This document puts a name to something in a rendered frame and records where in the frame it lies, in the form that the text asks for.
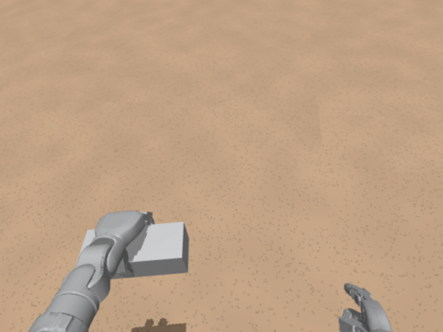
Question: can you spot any carton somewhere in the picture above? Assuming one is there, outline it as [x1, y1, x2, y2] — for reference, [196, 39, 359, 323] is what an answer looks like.
[76, 222, 189, 279]

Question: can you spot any left robot hand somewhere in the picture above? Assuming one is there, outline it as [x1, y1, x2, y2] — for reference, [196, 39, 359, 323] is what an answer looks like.
[95, 210, 155, 277]

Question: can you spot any left robot arm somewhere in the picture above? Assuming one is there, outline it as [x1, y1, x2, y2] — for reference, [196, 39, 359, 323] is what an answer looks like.
[28, 234, 126, 332]

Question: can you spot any right robot hand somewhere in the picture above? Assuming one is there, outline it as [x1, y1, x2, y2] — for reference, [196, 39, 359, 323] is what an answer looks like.
[338, 283, 392, 332]

